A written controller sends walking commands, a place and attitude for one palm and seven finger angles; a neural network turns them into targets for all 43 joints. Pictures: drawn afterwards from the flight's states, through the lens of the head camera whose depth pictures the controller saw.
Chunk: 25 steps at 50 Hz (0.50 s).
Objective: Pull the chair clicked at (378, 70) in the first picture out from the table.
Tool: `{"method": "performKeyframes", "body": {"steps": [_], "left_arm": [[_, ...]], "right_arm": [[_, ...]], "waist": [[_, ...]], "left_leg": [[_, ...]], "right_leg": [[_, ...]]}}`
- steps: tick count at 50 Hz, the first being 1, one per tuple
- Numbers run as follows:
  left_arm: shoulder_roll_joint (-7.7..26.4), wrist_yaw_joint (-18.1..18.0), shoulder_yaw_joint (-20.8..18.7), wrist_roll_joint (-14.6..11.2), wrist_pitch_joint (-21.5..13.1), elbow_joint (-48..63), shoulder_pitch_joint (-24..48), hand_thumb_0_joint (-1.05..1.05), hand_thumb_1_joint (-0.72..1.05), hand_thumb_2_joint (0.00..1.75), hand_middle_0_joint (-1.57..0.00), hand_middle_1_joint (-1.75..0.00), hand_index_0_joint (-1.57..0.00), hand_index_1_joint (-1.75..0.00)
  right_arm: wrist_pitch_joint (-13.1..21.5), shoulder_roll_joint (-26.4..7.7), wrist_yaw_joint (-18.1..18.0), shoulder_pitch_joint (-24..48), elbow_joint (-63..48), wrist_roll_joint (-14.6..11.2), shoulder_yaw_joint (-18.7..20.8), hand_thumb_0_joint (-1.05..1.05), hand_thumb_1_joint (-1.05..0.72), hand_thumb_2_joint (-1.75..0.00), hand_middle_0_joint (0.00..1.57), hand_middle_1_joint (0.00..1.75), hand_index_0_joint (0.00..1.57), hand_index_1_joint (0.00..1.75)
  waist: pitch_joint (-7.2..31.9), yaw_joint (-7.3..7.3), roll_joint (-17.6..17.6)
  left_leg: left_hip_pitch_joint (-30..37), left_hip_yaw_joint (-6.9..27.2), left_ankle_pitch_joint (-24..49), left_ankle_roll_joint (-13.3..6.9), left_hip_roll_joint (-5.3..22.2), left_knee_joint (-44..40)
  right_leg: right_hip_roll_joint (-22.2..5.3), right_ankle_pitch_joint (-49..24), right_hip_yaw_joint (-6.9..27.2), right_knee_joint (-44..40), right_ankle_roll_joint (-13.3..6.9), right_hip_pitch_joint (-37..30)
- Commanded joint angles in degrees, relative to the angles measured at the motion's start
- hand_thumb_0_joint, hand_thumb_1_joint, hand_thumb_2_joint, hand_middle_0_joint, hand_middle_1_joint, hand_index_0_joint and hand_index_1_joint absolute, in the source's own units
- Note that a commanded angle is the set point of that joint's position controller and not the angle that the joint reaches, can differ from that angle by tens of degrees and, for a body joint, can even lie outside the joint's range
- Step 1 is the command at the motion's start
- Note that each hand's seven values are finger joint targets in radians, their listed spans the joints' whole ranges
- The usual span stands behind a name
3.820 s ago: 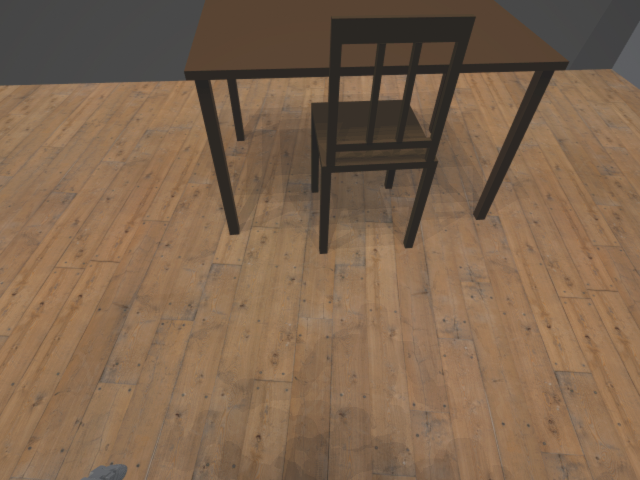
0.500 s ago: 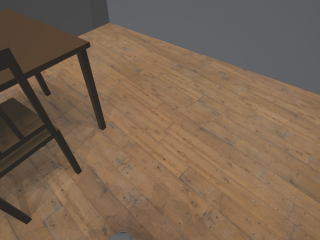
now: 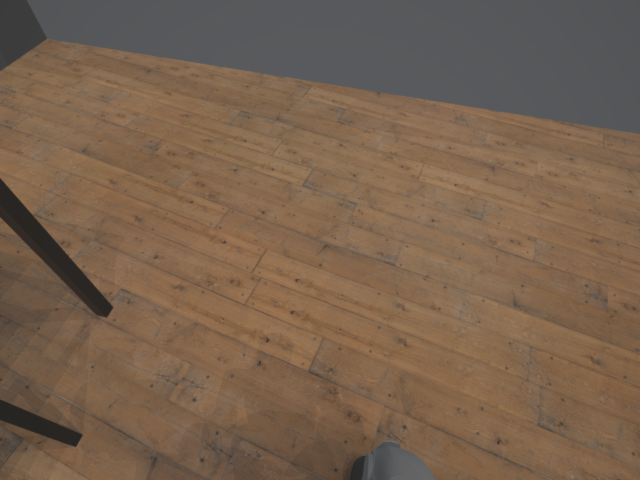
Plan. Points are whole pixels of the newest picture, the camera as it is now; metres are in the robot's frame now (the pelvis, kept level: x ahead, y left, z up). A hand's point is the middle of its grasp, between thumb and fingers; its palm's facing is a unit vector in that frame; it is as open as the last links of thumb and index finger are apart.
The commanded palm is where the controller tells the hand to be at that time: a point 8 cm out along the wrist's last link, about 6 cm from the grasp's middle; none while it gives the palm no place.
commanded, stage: turn to face it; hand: left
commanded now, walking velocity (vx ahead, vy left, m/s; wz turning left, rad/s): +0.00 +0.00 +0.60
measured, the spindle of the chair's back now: out of the picture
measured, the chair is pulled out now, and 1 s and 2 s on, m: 0.00 0.00 0.00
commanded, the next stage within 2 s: none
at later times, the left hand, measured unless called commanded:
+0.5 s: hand out of the picture +0.14 +0.19 -0.18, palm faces +0.22 -0.97 -0.12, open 7.4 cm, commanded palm none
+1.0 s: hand out of the picture +0.07 +0.17 -0.14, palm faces +0.48 -0.82 -0.30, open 7.4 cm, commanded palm none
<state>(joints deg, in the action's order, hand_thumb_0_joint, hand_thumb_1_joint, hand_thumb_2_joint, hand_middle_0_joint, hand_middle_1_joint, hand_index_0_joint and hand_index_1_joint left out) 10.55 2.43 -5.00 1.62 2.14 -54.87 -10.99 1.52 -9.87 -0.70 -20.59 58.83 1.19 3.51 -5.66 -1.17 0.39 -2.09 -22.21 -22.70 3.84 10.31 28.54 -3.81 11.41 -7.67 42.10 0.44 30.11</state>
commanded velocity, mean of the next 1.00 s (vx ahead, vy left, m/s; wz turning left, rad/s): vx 0.00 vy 0.00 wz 0.60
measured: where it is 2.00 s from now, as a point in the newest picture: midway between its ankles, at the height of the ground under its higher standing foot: outside the picture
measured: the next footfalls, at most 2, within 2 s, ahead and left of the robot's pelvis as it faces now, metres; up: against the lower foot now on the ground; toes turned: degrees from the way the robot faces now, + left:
right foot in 0.04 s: +0.16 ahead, -0.11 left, +0.00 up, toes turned -9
left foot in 0.46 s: +0.09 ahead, +0.11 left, +0.00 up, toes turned +20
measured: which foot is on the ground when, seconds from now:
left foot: down 0.00-0.04, up 0.06-0.44, down 0.46-0.92, up 0.94-1.00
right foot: up 0.00-0.02, down 0.04-0.46, up 0.48-0.90, down 0.92-1.00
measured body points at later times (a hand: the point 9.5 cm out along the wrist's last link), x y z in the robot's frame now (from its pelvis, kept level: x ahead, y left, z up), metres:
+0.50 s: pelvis +0.05 +0.00 -0.01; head +0.07 +0.04 +0.44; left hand +0.12 +0.24 -0.17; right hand +0.12 -0.23 -0.15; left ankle +0.05 +0.09 -0.73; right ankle +0.11 -0.10 -0.71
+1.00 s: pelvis +0.07 -0.06 +0.00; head +0.11 -0.07 +0.45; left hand +0.04 +0.22 -0.12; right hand +0.26 -0.26 -0.15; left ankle +0.03 +0.08 -0.69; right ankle +0.11 -0.15 -0.73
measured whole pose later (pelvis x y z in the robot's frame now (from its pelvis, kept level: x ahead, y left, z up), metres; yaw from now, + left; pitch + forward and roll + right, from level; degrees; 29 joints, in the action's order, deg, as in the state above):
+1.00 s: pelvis +0.07 -0.06 +0.00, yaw +28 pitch +0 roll +1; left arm 10.8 -1.1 -2.6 0.8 1.1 -50.1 -10.1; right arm -4.3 -16.0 0.9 -10.5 53.0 0.9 5.9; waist -2.8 -0.8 -3.3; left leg -27.2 3.4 -25.6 1.8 -2.4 52.5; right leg -2.7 18.5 -4.8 32.9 -1.1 14.5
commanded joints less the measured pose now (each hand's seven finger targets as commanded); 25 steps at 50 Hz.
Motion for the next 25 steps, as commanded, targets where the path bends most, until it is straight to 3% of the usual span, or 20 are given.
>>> {"method": "performKeyframes", "body": {"steps": [1, 2, 3, 4, 5, 6, 7, 8, 10, 12, 16, 19, 20, 21, 22, 23, 24, 25], "left_arm": [[9.68, -1.47, -1.62, 0.55, -4.23, 0.38, -12.67, 0.00, 0.90, 0.90, -0.20, -0.30, -0.20, -0.30], [15.30, -2.29, -2.58, -0.14, -4.85, -0.67, -16.82, 0.00, 0.90, 0.90, -0.20, -0.30, -0.20, -0.30], [14.83, -2.84, -1.78, -1.42, -4.26, -0.63, -16.72, 0.00, 0.90, 0.90, -0.20, -0.30, -0.20, -0.30], [13.27, -3.32, -1.38, -0.98, -4.12, 0.23, -11.21, 0.00, 0.90, 0.90, -0.20, -0.30, -0.20, -0.30], [10.83, -3.76, -0.44, -0.81, -3.87, 1.47, -5.59, 0.00, 0.90, 0.90, -0.20, -0.30, -0.20, -0.30], [8.03, -3.99, 0.60, -0.75, -3.79, 1.91, -1.35, 0.00, 0.90, 0.90, -0.20, -0.30, -0.20, -0.30], [6.86, -4.09, 1.24, -0.64, -3.90, 2.29, 1.44, 0.00, 0.90, 0.90, -0.20, -0.30, -0.20, -0.30], [6.40, -4.16, 1.52, -0.47, -3.81, 2.61, 3.53, 0.00, 0.90, 0.90, -0.20, -0.30, -0.20, -0.30], [6.40, -4.27, 1.50, -0.41, -3.15, 2.59, 4.20, 0.00, 0.90, 0.90, -0.20, -0.30, -0.20, -0.30], [6.73, -4.44, 1.13, -0.39, -2.54, 2.56, 3.58, 0.00, 0.90, 0.90, -0.20, -0.30, -0.20, -0.30], [7.95, -4.76, 0.29, -0.12, -1.99, 3.01, 2.23, 0.00, 0.90, 0.90, -0.20, -0.30, -0.20, -0.30], [8.14, -4.92, -0.23, -0.01, -1.74, 3.49, 2.13, 0.00, 0.90, 0.90, -0.20, -0.30, -0.20, -0.30], [8.06, -4.79, -0.47, -0.31, -1.51, 3.91, 2.41, 0.00, 0.90, 0.90, -0.20, -0.30, -0.20, -0.30], [7.10, -4.53, -0.44, -0.76, -1.11, 4.53, 2.22, 0.00, 0.90, 0.90, -0.20, -0.30, -0.20, -0.30], [4.44, -4.13, -0.36, -1.16, -0.59, 5.93, 1.05, 0.00, 0.90, 0.90, -0.20, -0.30, -0.20, -0.30], [2.69, -3.73, 0.12, -1.05, -0.44, 8.81, 5.27, 0.00, 0.90, 0.90, -0.20, -0.30, -0.20, -0.30], [3.73, -3.64, 0.01, -0.29, -0.18, 9.48, 7.91, 0.00, 0.90, 0.90, -0.20, -0.30, -0.20, -0.30], [3.24, -3.28, -0.58, -0.19, -0.64, 8.78, 7.41, 0.00, 0.90, 0.90, -0.20, -0.30, -0.20, -0.30]], "right_arm": [[0.59, -7.48, 0.22, -1.51, -3.80, -0.65, 1.57, 0.00, -0.90, -0.90, 0.20, 0.30, 0.20, 0.30], [0.57, -2.64, 0.00, -3.64, -4.85, -1.27, 0.47, 0.00, -0.90, -0.90, 0.20, 0.30, 0.20, 0.30], [-0.19, -3.66, -1.01, -0.82, -5.25, -1.26, 0.34, 0.00, -0.90, -0.90, 0.20, 0.30, 0.20, 0.30], [-0.79, -2.59, -1.14, -1.64, -4.85, -1.22, 0.01, 0.00, -0.90, -0.90, 0.20, 0.30, 0.20, 0.30], [-1.36, -3.48, -1.04, -2.44, -3.23, -0.67, -0.06, 0.00, -0.90, -0.90, 0.20, 0.30, 0.20, 0.30], [-1.92, -3.43, -0.93, -2.56, -1.63, -0.23, -0.15, 0.00, -0.90, -0.90, 0.20, 0.30, 0.20, 0.30], [-2.40, -2.66, -0.84, -4.15, -0.21, -0.09, -0.50, 0.00, -0.90, -0.90, 0.20, 0.30, 0.20, 0.30], [-2.86, -2.13, -0.73, -5.74, 0.68, -0.14, -0.78, 0.00, -0.90, -0.90, 0.20, 0.30, 0.20, 0.30], [-3.53, -1.33, -0.42, -5.48, 0.74, -0.19, -0.92, 0.00, -0.90, -0.90, 0.20, 0.30, 0.20, 0.30], [-3.75, -1.60, -0.10, -3.29, -0.46, -0.17, -0.71, 0.00, -0.90, -0.90, 0.20, 0.30, 0.20, 0.30], [-3.67, -1.27, 0.67, 1.05, -3.12, -0.29, -0.27, 0.00, -0.90, -0.90, 0.20, 0.30, 0.20, 0.30], [-3.41, -1.47, 0.99, 1.11, -4.26, -0.24, 0.04, 0.00, -0.90, -0.90, 0.20, 0.30, 0.20, 0.30], [-3.31, -1.82, 1.00, -0.93, -4.15, -0.03, 0.17, 0.00, -0.90, -0.90, 0.20, 0.30, 0.20, 0.30], [-3.09, -3.00, 1.12, -2.54, -3.94, 0.14, 0.56, 0.00, -0.90, -0.90, 0.20, 0.30, 0.20, 0.30], [-2.68, -7.69, 0.97, -3.74, -4.60, 0.51, 1.55, 0.00, -0.90, -0.90, 0.20, 0.30, 0.20, 0.30], [-2.53, -12.33, 0.49, -4.93, -5.97, 1.09, 2.63, 0.00, -0.90, -0.90, 0.20, 0.30, 0.20, 0.30], [-2.22, -12.80, -0.03, -4.35, -5.42, 1.08, 2.86, 0.00, -0.90, -0.90, 0.20, 0.30, 0.20, 0.30], [-1.80, -11.66, -0.38, -1.48, -5.95, 0.73, 2.74, 0.00, -0.90, -0.90, 0.20, 0.30, 0.20, 0.30]], "waist": [[13.79, 6.69, 2.27], [21.51, 6.78, 15.68], [21.07, 6.89, 7.43], [20.74, 4.30, 10.74], [16.47, 2.71, 11.13], [11.55, 0.99, 7.19], [9.73, -0.70, 4.38], [9.41, -1.73, 4.84], [7.34, -1.28, 5.36], [6.16, -0.17, 6.13], [4.99, 1.46, 5.98], [5.42, 0.81, 5.69], [6.26, -0.31, 5.02], [6.23, -1.04, 0.32], [5.63, -1.54, -14.12], [3.00, -3.76, -21.36], [4.07, -3.92, -16.93], [6.16, -2.25, -12.62]], "left_leg": [[-15.38, 3.84, 28.47, -2.72, 6.32, 25.90], [-28.78, 7.96, -12.75, -0.07, -3.53, 44.03], [-26.79, 18.37, -14.78, -1.15, -3.05, 46.31], [-26.09, 20.97, -12.03, -1.20, -2.92, 47.03], [-25.40, 21.52, -8.13, -1.29, -1.87, 46.31], [-23.52, 21.52, -3.84, -1.30, -1.26, 44.08], [-21.54, 21.49, -1.52, -1.37, -1.25, 40.82], [-19.46, 21.07, -1.21, -1.34, -1.37, 36.67], [-18.68, 18.99, -0.85, -1.41, -2.61, 32.93], [-20.57, 17.90, -1.70, -1.36, -2.90, 29.92], [-21.59, 16.17, -3.43, -1.57, -3.23, 23.41], [-18.58, 15.40, -1.17, -1.86, -3.46, 14.65], [-15.46, 14.87, 2.97, -2.12, -4.00, 9.46], [-11.79, 16.54, 7.30, -2.85, -3.88, 1.85], [-10.09, 32.69, 10.73, -7.37, 5.49, -6.95], [-12.61, 47.78, 15.95, -14.50, 15.73, -15.41], [-14.10, 48.76, 12.21, -16.04, 15.30, -16.23], [-11.72, 45.22, 13.56, -14.50, 11.90, -14.48]], "right_leg": [[-3.59, -19.75, 5.44, -11.94, -4.14, -33.99], [-21.12, -45.70, 27.69, -13.14, -11.63, -43.56], [-21.81, -51.47, 23.47, -15.84, -13.50, -36.94], [-20.84, -38.92, 23.95, -18.86, -12.81, -32.41], [-18.85, -27.06, 21.19, -21.73, -11.57, -26.09], [-16.51, -20.44, 16.13, -23.71, -9.99, -19.20], [-15.48, -16.68, 11.99, -24.88, -8.94, -14.94], [-14.98, -12.37, 8.92, -25.59, -8.55, -12.56], [-14.62, -6.58, 6.28, -27.40, -8.51, -10.51], [-15.88, -2.35, 5.91, -28.07, -9.02, -12.27], [-17.94, -0.88, 3.94, -26.59, -8.87, -14.39], [-18.41, -1.14, 2.04, -22.21, -7.34, -14.35], [-17.39, 0.69, -0.30, -18.60, -5.67, -13.04], [-14.89, 3.82, -2.30, -12.99, -3.20, -9.91], [-8.19, 13.70, -5.00, -1.97, 0.90, -1.30], [-1.60, 24.37, -3.39, 11.70, 3.39, 5.37], [-1.98, 21.98, 3.17, 21.45, 2.60, 5.97], [-1.70, 16.77, 6.07, 25.94, 2.73, 8.19]]}}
